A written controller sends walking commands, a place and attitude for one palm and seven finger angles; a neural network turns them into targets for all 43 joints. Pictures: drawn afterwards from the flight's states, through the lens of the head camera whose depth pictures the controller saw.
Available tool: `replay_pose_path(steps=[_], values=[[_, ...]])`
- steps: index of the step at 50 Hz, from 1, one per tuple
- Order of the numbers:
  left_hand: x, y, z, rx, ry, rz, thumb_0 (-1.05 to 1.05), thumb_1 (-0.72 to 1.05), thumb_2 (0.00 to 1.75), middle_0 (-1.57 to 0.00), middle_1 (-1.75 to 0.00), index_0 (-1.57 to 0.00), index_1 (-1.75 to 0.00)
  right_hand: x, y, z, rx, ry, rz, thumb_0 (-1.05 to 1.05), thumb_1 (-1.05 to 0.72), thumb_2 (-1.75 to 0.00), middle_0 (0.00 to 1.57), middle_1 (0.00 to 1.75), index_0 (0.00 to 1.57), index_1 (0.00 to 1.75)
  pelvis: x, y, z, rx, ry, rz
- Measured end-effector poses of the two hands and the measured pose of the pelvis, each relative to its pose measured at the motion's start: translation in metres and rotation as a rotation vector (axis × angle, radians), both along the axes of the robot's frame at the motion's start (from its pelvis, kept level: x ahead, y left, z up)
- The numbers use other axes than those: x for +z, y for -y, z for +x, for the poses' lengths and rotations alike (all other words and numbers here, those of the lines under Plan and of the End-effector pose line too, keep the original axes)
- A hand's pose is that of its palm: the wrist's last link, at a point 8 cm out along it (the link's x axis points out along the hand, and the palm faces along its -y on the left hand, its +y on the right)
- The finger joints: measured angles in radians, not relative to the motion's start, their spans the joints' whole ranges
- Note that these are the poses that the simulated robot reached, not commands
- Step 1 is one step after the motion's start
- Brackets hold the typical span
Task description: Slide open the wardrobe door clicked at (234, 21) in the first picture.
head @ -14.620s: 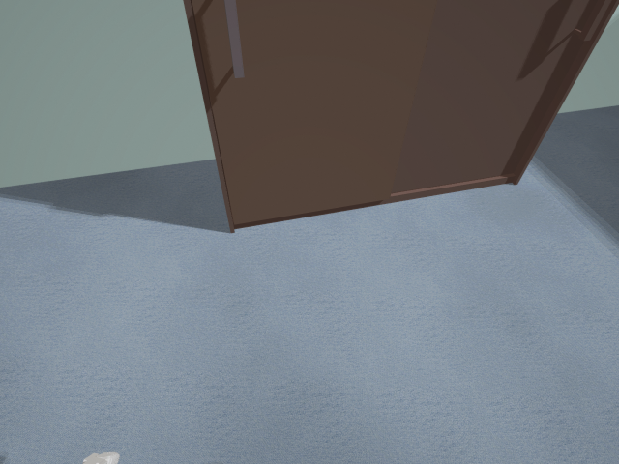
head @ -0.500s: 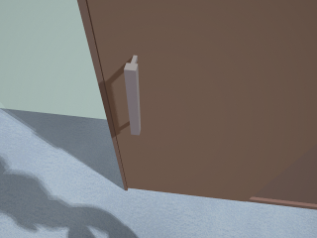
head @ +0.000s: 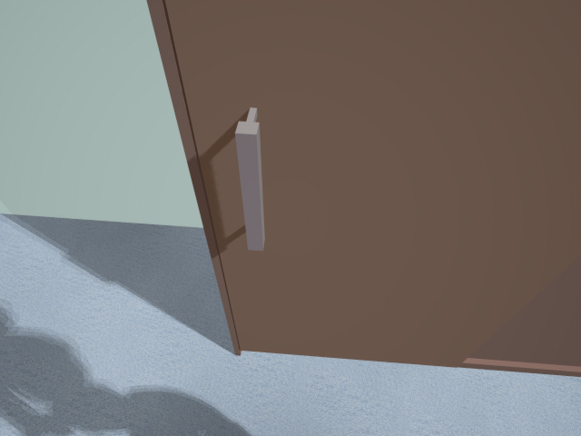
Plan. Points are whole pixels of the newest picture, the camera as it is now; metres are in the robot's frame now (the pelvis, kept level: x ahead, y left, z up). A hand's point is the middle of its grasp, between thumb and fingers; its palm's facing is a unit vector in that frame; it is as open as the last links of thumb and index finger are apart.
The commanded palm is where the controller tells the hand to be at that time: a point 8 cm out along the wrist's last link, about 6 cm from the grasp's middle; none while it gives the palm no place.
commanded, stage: come to a stop and stand still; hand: left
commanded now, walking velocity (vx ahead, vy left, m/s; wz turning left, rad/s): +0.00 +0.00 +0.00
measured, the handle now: (254, 185) +0.47 +0.09 +0.08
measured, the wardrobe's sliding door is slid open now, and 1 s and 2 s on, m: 0.00 0.00 0.00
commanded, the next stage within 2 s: look again from close up in 0.12 s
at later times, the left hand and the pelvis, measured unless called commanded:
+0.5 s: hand out of the picture +0.02 +0.18 -0.17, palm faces +0.00 -0.97 -0.25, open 7.4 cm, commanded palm none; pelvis +0.01 +0.00 -0.01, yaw +0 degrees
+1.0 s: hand out of the picture +0.04 +0.14 -0.17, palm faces +0.00 -0.97 -0.23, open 7.3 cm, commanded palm none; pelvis +0.02 -0.03 +0.00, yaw -1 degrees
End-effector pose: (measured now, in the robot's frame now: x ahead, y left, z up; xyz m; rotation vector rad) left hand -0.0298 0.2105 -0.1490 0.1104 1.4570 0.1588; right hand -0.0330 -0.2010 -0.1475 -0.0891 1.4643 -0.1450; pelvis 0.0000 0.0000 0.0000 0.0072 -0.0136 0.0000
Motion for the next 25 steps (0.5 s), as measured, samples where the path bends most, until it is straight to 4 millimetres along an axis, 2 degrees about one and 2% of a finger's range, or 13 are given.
replay_pose_path(steps=[10,15,25], values=[[-0.002,0.005,0.015,-0.013,0.039,-0.010,0.00,0.91,0.90,-0.20,-0.30,-0.20,-0.30,0.000,0.010,0.021,0.010,0.053,-0.021,0.01,-0.91,-0.90,0.20,0.29,0.19,0.30,0.000,0.002,0.002,-0.005,0.007,-0.001],[-0.003,-0.002,0.024,-0.050,0.066,0.020,0.00,0.91,0.90,-0.20,-0.30,-0.20,-0.30,-0.004,0.020,0.033,0.028,0.105,-0.029,0.01,-0.92,-0.90,0.20,0.29,0.19,0.30,-0.007,0.001,0.001,-0.004,0.001,-0.006],[0.010,-0.016,0.047,-0.064,0.116,0.082,0.00,0.91,0.90,-0.20,-0.30,-0.20,-0.30,-0.011,0.026,0.056,0.050,0.162,-0.009,0.01,-0.93,-0.90,0.20,0.29,0.19,0.30,-0.007,0.005,0.012,-0.007,0.015,0.008]])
